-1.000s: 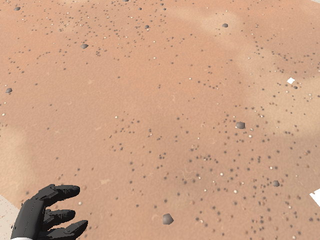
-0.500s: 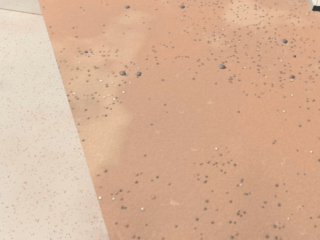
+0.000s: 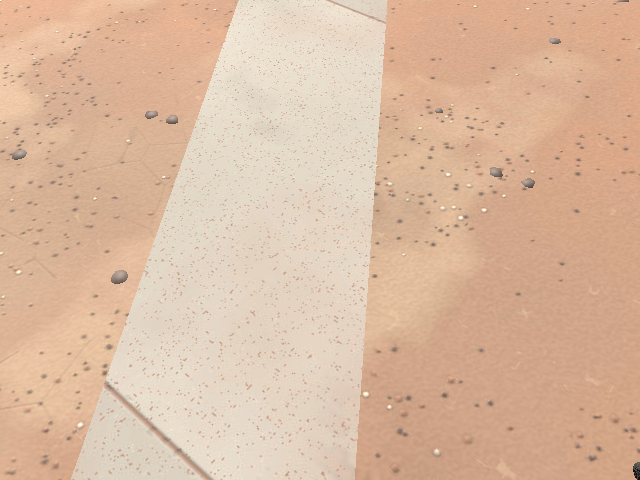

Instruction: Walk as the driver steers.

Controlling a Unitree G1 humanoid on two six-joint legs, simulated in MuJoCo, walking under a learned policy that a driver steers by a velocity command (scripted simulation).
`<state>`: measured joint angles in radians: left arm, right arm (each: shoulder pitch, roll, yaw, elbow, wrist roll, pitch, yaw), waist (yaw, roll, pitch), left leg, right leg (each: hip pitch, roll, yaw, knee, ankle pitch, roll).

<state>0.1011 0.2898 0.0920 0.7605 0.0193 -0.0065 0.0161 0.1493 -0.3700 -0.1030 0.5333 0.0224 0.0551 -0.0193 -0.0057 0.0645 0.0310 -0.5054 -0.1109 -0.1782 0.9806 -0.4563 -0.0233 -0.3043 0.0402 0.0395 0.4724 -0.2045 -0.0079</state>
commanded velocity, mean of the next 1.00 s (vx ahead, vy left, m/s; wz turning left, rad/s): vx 0.00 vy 0.00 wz -0.18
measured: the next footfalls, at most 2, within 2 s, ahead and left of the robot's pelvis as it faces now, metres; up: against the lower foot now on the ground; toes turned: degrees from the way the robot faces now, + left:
left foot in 0.30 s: +0.02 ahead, +0.16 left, +0.00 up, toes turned +15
right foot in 0.80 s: +0.04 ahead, -0.08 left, +0.00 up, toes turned -13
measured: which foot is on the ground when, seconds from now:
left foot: up 0.00-0.28, down 0.30-0.80, up 0.82-1.00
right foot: down 0.00-0.30, up 0.32-0.78, down 0.80-1.00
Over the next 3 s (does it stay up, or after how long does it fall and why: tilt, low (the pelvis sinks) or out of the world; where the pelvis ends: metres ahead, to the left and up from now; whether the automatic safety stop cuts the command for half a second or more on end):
stays up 1.16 -0.18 -0.03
